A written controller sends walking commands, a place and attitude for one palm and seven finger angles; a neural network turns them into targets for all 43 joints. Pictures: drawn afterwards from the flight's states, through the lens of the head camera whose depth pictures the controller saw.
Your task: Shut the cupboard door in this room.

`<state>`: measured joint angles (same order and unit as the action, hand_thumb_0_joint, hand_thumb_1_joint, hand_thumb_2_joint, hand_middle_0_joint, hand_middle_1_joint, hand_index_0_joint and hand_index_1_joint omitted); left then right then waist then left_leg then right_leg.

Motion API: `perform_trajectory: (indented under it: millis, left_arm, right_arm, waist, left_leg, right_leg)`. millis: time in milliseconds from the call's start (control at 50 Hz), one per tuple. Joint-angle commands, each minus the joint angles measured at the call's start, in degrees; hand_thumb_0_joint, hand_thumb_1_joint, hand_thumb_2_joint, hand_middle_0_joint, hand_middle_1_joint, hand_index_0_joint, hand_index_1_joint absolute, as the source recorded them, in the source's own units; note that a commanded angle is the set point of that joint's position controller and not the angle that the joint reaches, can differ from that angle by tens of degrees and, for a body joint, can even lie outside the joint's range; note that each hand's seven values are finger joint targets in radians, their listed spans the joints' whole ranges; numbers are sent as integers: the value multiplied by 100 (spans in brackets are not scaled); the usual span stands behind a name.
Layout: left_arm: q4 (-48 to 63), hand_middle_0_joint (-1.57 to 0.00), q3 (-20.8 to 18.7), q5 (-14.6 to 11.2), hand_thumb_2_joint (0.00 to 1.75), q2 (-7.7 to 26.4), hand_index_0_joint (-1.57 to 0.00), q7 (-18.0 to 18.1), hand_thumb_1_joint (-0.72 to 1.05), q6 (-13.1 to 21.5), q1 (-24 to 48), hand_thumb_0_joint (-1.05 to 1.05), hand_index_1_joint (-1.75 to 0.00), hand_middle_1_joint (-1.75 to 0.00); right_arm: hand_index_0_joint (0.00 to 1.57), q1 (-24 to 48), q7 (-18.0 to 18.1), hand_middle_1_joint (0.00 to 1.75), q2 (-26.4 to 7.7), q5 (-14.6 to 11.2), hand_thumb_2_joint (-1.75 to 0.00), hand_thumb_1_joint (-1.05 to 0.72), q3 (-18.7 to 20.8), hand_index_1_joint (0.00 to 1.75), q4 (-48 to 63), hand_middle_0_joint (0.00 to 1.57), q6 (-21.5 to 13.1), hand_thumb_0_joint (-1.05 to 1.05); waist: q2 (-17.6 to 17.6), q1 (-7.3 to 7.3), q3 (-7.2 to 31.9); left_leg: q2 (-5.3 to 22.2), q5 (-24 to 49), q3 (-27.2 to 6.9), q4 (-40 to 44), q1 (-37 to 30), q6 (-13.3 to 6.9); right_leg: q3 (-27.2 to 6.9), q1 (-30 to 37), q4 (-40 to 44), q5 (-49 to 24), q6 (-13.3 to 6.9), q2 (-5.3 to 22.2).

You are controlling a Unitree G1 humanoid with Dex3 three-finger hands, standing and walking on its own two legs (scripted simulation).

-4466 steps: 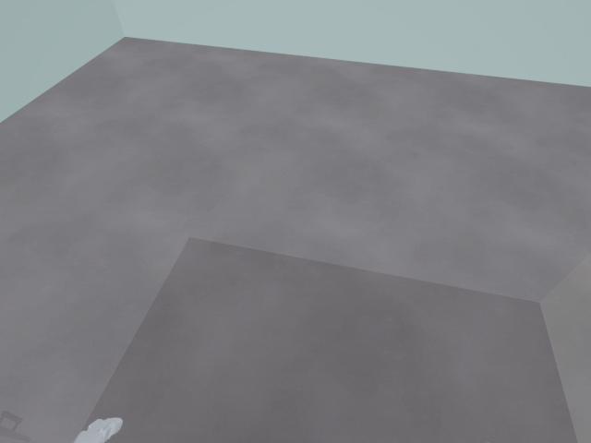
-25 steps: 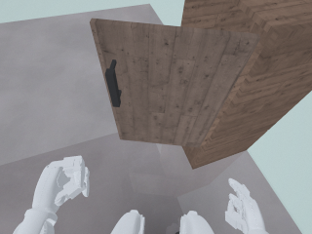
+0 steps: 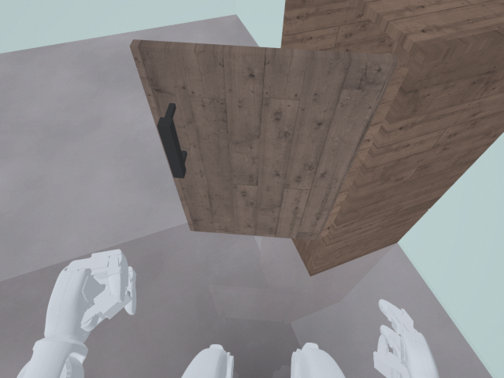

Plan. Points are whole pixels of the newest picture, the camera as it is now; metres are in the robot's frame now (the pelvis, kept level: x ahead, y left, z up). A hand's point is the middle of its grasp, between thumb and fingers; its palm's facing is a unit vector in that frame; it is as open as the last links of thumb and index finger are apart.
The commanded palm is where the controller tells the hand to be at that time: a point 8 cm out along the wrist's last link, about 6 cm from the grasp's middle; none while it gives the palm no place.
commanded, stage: bring the fist close to the handle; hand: left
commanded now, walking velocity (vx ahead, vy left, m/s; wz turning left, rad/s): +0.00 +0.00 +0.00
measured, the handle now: (175, 142) +0.50 +0.18 +0.05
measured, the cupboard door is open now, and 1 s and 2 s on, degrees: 65 65 61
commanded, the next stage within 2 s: push the door shut along its arc in 1.44 s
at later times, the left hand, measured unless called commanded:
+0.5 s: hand (157, 237) +0.31 +0.16 +0.06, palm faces -0.01 -1.00 -0.03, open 3.1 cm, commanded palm +0.29 +0.22 +0.05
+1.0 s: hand (178, 187) +0.40 +0.15 +0.05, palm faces -0.02 -1.00 -0.04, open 3.1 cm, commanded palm +0.38 +0.20 +0.05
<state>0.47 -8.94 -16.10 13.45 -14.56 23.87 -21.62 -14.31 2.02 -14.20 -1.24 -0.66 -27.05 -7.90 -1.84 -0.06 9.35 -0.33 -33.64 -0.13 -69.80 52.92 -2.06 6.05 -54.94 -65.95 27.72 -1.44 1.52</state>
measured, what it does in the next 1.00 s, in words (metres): stands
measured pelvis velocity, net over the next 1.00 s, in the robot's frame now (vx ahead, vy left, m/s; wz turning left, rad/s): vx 0.00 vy -0.01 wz -0.02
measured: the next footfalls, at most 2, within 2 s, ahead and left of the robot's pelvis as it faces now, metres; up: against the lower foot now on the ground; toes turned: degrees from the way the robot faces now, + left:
none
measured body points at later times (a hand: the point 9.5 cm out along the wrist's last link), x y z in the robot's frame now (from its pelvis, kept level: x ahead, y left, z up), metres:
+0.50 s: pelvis +0.00 -0.01 +0.01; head +0.08 -0.01 +0.45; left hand +0.30 +0.22 +0.06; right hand +0.16 -0.26 -0.09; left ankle +0.00 +0.09 -0.64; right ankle +0.04 -0.11 -0.64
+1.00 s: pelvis +0.00 -0.01 +0.01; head +0.10 -0.01 +0.45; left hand +0.40 +0.21 +0.05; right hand +0.11 -0.26 -0.10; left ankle +0.00 +0.09 -0.64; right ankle +0.04 -0.11 -0.64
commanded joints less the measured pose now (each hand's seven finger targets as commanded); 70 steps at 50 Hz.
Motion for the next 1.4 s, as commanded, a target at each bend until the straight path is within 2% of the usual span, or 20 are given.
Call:
perform_trajectory:
  millis: [0, 60, 140, 200, 280, 360, 380, 460, 540, 620, 680, 780, 860, 940, 1020, 1080, 1100, 1200, 1260, 1380]
  left_arm:
    - [1196, -130, -349, -115, 90, 782, -130, -182, 90, 146, 218, 0, -150, -150]
    - [1593, -130, -629, -162, 90, 1077, -130, 14, 90, 451, 981, 0, -150, -150]
    - [1034, -130, -408, -62, 90, 733, -130, 198, 90, 722, 1425, 0, -150, -150]
    - [446, -130, -48, 10, 90, 493, -130, 29, 90, 417, 1381, 0, -150, -150]
    - [115, -130, -224, 92, 90, 824, -130, -93, 90, -144, 1874, 0, -150, -150]
    - [415, -130, -737, -8, 90, 1152, -130, 182, 90, -43, 2572, 0, -150, -150]
    - [450, -130, -698, -11, 90, 1030, -130, 256, 90, 56, 2668, 0, -150, -150]
    - [-311, -130, -635, 97, 90, 916, -130, 444, 90, 286, 2858, 0, -150, -150]
    - [-1194, -130, -262, 293, 90, 683, -130, 298, 90, 126, 3284, 0, -150, -150]
    - [-1040, -130, -110, 284, 90, 658, -130, 185, 90, 76, 4179, 0, -150, -150]
    - [-989, -130, -520, 249, 90, 1055, -130, 379, 90, 263, 4895, 0, -150, -150]
    - [-1835, -130, -693, 439, 90, 1129, -130, 658, 90, 516, 5329, 0, -150, -150]
    - [-2687, -130, -532, 543, 90, 929, -130, 553, 90, 306, 5202, 0, -150, -150]
    - [-2937, -130, -409, 519, 90, 907, -130, 444, 90, 216, 6186, 0, -150, -150]
    - [-2778, -130, -517, 486, 90, 996, -130, 554, 90, 569, 7062, 0, -150, -150]
    - [-2918, -130, -784, 555, 90, 1183, -130, 653, 90, 777, 6387, 0, -150, -150]
    - [-3035, -130, -607, 593, 90, 948, -130, 649, 90, 786, 6257, 0, -150, -150]
    - [-3330, -130, -653, 651, 90, 927, -130, 656, 90, 578, 5667, 0, -150, -150]
    - [-3287, -130, -744, 603, 90, 1062, -130, 688, 90, 586, 6096, 0, -150, -150]
    - [-2865, -130, -568, 648, 90, 1058, -130, 728, 90, 1150, 7013, 0, -150, -150]
  right_arm:
    - [20, 168, 140, 30, -792, -80, -90, -90, 355, 30, 981, 20, -340, 0]
    - [20, 175, 210, 30, -746, -14, -90, -90, 295, 30, 874, 20, -386, 0]
    - [20, 159, 169, 30, -717, 17, -90, -90, 271, 30, 618, 20, -483, 0]
    - [20, 123, 122, 30, -788, -21, -90, -90, 283, 30, 605, 20, -442, 0]
    - [20, 59, 150, 30, -860, -85, -90, -90, 295, 30, 650, 20, -322, 0]
    - [20, 83, 186, 30, -784, -41, -90, -90, 285, 30, 612, 20, -289, 0]
    - [20, 119, 168, 30, -733, -31, -90, -90, 275, 30, 584, 20, -301, 0]
    - [20, 39, 103, 30, -750, 9, -90, -90, 277, 30, 364, 20, -271, 0]
    - [20, -60, 47, 30, -836, -32, -90, -90, 313, 30, 267, 20, -172, 0]
    - [20, -115, 79, 30, -860, -61, -90, -90, 339, 30, 273, 20, -118, 0]
    - [20, -140, 126, 30, -850, -26, -90, -90, 345, 30, 140, 20, -115, 0]
    - [20, -236, 65, 30, -802, 42, -90, -90, 321, 30, -85, 20, -46, 0]
    - [20, -410, -27, 30, -845, 36, -90, -90, 343, 30, -90, 20, 108, 0]
    - [20, -506, -16, 30, -891, -7, -90, -90, 351, 30, -131, 20, 219, 0]
    - [20, -584, -3, 30, -862, 40, -90, -90, 374, 30, -249, 20, 185, 0]
    - [20, -629, -63, 30, -868, 86, -90, -90, 397, 30, -244, 20, 213, 0]
    - [20, -622, -99, 30, -831, 85, -90, -90, 390, 30, -235, 20, 234, 0]
    - [20, -680, -191, 30, -864, 46, -90, -90, 424, 30, -129, 20, 404, 0]
    - [20, -649, -139, 30, -891, 35, -90, -90, 404, 30, -97, 20, 445, 0]
    - [20, -523, -72, 30, -849, 92, -90, -90, 385, 30, -238, 20, 332, 0]
  waist:
    - [160, 68, 1184]
    - [-13, 89, 1237]
    - [-155, 200, 1097]
    - [-78, 229, 1155]
    - [101, 189, 1380]
    - [142, 72, 1766]
    - [25, 34, 1877]
    - [192, 140, 1527]
    - [176, 283, 1216]
    - [-13, 311, 1679]
    - [26, 302, 2016]
    - [11, 284, 2042]
    - [42, 297, 1976]
    - [162, 506, 1860]
    - [-20, 523, 2350]
    - [-48, 305, 2629]
    - [-86, 312, 2540]
    - [187, 276, 2076]
    - [483, 385, 1727]
    - [-103, 501, 2135]
  left_leg:
    - [-55, 1290, -251, 1202, -309, 114]
    - [-42, 1391, -253, 1062, -281, 107]
    - [-37, 1291, -293, 1001, -264, 144]
    - [-52, 1307, -254, 1041, -245, 115]
    - [-56, 1376, -194, 1127, -207, 67]
    - [-48, 1757, -151, 1142, -331, 74]
    - [-61, 1906, -132, 1173, -418, 83]
    - [-36, 1829, -138, 1182, -285, 105]
    - [-37, 1496, -94, 1246, -226, 105]
    - [-26, 1731, -133, 1344, -599, 97]
    - [-5, 1919, -147, 1287, -693, 96]
    - [-22, 2123, -117, 1257, -600, 122]
    - [-13, 2221, -82, 1332, -573, 143]
    - [15, 2005, -115, 1372, -614, 135]
    - [18, 2274, -161, 1287, -891, 145]
    - [15, 2653, -132, 1289, -989, 167]
    - [10, 2656, -106, 1319, -977, 175]
    - [10, 2408, -18, 1500, -735, 158]
    - [-9, 1855, -20, 1553, -483, 112]
    - [-10, 1725, -95, 1451, -885, 114]
  right_leg:
    - [-499, 1516, 1078, -467, -27, -151]
    - [-549, 1476, 967, -547, -43, -180]
    - [-448, 1041, 830, -453, -37, -183]
    - [-465, 1167, 908, -572, -12, -155]
    - [-610, 1581, 1096, -687, 18, -105]
    - [-645, 2013, 1036, -1159, 19, -106]
    - [-632, 2079, 989, -1380, 16, -94]
    - [-581, 1857, 980, -1323, 21, -113]
    - [-597, 1564, 1101, -1034, 34, -87]
    - [-556, 1707, 1084, -1318, 12, -80]
    - [-585, 1802, 1008, -1520, 26, -92]
    - [-565, 1807, 856, -1789, 17, -95]
    - [-531, 1831, 916, -1946, 10, -111]
    - [-528, 1644, 1044, -1746, 28, -110]
    - [-534, 1653, 925, -1938, 15, -116]
    - [-527, 1824, 824, -2221, -5, -130]
    - [-504, 1775, 840, -2203, 0, -130]
    - [-490, 1887, 1041, -2066, 6, -151]
    - [-537, 1847, 1199, -1613, 28, -146]
    - [-575, 1569, 1079, -1380, 4, -142]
